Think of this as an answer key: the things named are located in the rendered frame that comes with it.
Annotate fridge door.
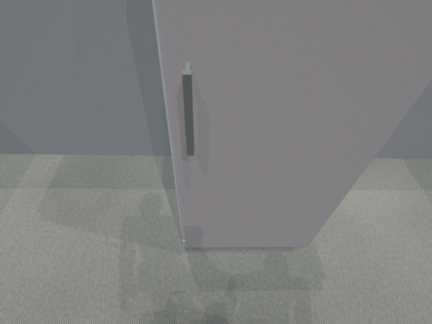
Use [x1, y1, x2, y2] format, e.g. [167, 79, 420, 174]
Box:
[160, 0, 432, 248]

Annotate handle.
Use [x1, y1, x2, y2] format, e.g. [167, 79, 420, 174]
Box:
[182, 62, 194, 156]

